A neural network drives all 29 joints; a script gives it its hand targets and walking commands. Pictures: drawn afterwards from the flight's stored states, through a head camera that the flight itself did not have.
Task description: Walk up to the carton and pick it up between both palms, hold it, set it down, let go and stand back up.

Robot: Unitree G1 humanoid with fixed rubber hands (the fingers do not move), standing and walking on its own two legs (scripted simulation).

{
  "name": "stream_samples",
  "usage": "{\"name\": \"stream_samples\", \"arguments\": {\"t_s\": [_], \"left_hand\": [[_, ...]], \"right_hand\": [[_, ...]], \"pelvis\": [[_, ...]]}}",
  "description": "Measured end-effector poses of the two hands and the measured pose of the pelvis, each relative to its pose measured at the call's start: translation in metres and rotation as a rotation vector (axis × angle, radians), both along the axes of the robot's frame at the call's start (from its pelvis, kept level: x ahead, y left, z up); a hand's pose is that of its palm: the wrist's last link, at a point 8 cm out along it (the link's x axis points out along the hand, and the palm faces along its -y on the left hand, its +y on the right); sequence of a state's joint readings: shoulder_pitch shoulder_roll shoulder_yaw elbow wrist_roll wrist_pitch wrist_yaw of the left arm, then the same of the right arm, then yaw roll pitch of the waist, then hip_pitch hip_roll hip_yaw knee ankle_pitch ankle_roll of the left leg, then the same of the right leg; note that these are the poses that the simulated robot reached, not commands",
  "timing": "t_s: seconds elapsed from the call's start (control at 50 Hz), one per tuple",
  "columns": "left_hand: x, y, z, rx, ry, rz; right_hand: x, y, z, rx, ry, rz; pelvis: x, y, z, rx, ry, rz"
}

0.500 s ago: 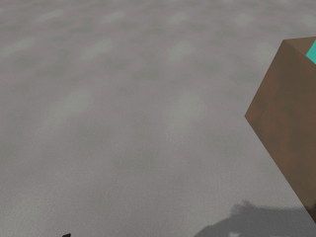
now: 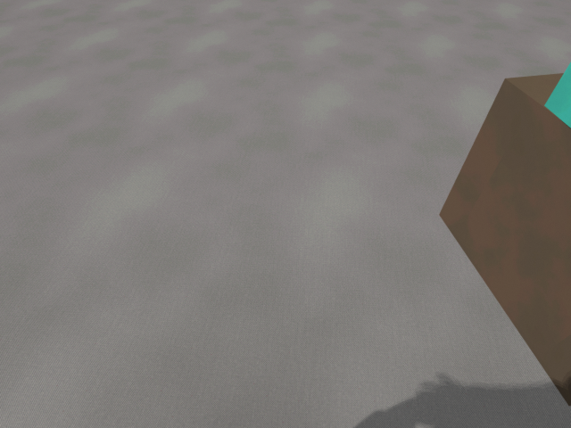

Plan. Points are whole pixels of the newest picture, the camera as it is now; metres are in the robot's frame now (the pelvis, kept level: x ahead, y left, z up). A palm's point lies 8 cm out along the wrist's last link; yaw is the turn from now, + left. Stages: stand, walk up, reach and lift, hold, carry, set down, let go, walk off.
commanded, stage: stand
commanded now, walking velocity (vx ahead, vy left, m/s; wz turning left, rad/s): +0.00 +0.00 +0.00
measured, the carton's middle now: out of the picture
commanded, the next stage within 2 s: walk up in 0.04 s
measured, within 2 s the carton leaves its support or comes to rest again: neither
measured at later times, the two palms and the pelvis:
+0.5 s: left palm out of the picture +0.12 +0.26 -0.09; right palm out of the picture +0.04 -0.31 -0.14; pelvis +0.01 -0.04 -0.01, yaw -13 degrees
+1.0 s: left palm (165, 361) +0.27 +0.22 -0.13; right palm (534, 408) +0.20 -0.36 -0.11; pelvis +0.15 -0.06 -0.02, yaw -21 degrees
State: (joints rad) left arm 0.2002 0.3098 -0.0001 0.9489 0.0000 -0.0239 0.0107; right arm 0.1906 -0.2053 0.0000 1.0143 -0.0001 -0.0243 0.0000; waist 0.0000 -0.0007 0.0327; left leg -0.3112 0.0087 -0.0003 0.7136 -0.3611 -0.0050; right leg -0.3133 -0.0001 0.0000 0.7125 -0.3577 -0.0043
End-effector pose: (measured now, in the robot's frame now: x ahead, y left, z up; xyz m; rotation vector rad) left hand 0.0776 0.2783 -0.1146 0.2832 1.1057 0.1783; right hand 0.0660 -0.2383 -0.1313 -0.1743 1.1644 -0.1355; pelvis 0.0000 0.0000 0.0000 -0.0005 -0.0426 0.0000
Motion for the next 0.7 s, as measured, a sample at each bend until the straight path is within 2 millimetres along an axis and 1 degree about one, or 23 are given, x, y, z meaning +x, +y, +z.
{"name": "stream_samples", "arguments": {"t_s": [0.24,0.3,0.36,0.42,0.48,0.52,0.56,0.58,0.64,0.7], "left_hand": [[-0.011,0.001,0.0,-0.002,0.005,0.004],[-0.012,0.0,-0.001,-0.025,0.039,-0.026],[-0.004,-0.002,0.002,-0.02,0.09,-0.089],[0.016,-0.006,0.01,0.003,0.096,-0.152],[0.038,-0.015,0.018,0.046,0.093,-0.2],[0.049,-0.021,0.02,0.082,0.083,-0.222],[0.054,-0.027,0.018,0.113,0.071,-0.224],[0.053,-0.032,0.018,0.12,0.08,-0.222],[0.052,-0.046,0.02,0.116,0.129,-0.22],[0.058,-0.056,0.02,0.104,0.164,-0.225]], "right_hand": [[-0.012,0.0,-0.001,0.0,0.01,-0.004],[-0.013,-0.005,0.001,-0.004,-0.021,-0.019],[-0.016,-0.02,0.003,-0.012,-0.079,-0.069],[-0.021,-0.041,0.001,-0.022,-0.107,-0.113],[-0.025,-0.067,-0.005,-0.028,-0.119,-0.152],[-0.027,-0.086,-0.014,-0.027,-0.114,-0.172],[-0.026,-0.101,-0.022,-0.029,-0.09,-0.173],[-0.025,-0.106,-0.022,-0.029,-0.082,-0.176],[-0.019,-0.115,-0.015,-0.027,-0.073,-0.187],[-0.009,-0.122,-0.006,-0.031,-0.063,-0.196]], "pelvis": [[-0.009,0.0,0.001,0.0,-0.01,0.0],[-0.009,-0.001,0.0,0.004,-0.018,-0.023],[-0.008,-0.006,-0.001,0.019,-0.028,-0.09],[-0.003,-0.016,-0.003,0.037,-0.044,-0.144],[0.003,-0.032,-0.007,0.063,-0.044,-0.197],[0.008,-0.046,-0.013,0.077,-0.029,-0.225],[0.011,-0.056,-0.019,0.063,-0.035,-0.24],[0.014,-0.06,-0.019,0.058,-0.032,-0.247],[0.025,-0.068,-0.011,0.048,-0.008,-0.267],[0.039,-0.073,-0.004,0.034,0.015,-0.283]]}}
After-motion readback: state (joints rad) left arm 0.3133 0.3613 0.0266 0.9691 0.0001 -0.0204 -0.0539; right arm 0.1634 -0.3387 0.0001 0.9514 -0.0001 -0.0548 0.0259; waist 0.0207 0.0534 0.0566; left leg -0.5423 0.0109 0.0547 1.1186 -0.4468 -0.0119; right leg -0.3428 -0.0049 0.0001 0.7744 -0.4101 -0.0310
